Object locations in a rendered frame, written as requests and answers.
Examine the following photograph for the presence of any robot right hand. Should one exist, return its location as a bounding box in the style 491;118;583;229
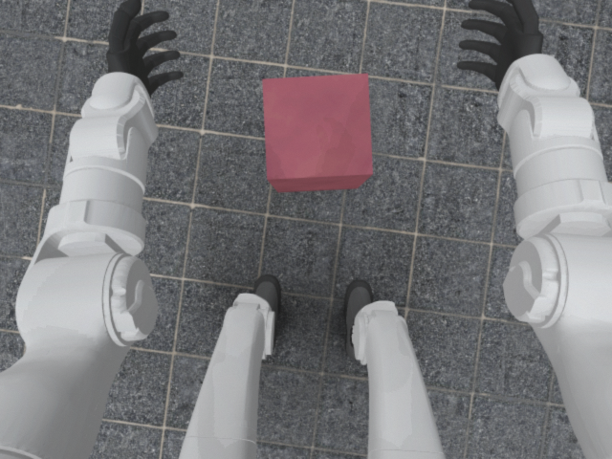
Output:
457;0;543;92

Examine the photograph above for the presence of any robot left thigh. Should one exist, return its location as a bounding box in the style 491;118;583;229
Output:
179;303;275;459

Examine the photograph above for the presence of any robot right forearm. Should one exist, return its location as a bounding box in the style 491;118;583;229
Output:
497;54;612;239

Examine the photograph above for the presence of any carton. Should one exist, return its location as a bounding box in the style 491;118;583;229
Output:
262;74;373;192

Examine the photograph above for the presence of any right robot shin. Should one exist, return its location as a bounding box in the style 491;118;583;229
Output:
352;300;408;349

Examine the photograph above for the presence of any robot left forearm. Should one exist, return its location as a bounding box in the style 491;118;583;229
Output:
15;72;159;340

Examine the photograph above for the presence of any robot right upper arm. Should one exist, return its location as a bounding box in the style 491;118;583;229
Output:
503;232;612;459

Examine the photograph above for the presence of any robot left upper arm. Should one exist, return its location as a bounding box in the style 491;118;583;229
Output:
0;252;159;459

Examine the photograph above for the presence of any robot left hand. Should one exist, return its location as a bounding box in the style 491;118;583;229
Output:
106;0;184;98

